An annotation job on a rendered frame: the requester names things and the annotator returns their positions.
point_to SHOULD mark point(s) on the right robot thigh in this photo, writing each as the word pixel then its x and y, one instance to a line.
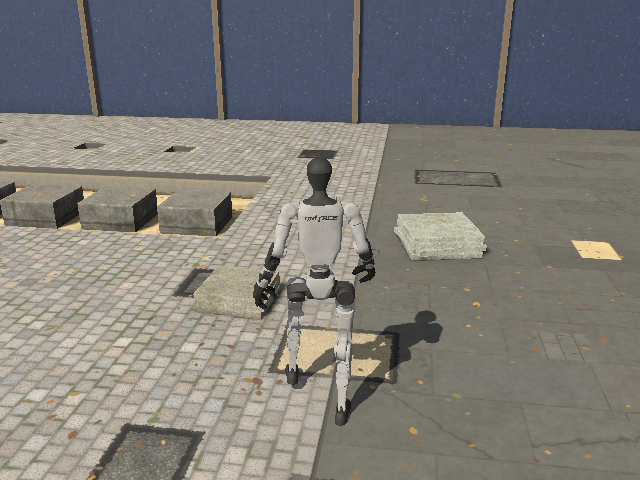
pixel 345 308

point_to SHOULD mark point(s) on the robot left forearm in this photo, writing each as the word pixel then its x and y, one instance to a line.
pixel 268 269

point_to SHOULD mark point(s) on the robot right forearm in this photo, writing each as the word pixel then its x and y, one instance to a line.
pixel 367 258

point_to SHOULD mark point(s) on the robot left upper arm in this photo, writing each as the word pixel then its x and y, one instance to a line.
pixel 287 212

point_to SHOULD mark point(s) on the robot right upper arm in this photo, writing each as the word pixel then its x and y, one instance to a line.
pixel 351 210

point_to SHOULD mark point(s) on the left robot thigh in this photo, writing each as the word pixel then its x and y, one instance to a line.
pixel 296 292

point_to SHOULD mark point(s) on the right robot hand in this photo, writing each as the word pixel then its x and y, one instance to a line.
pixel 361 268

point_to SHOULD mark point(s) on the left robot hand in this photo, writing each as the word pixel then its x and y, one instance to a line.
pixel 258 294

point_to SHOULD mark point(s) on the robot thigh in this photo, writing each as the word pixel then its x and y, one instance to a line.
pixel 296 292
pixel 345 308

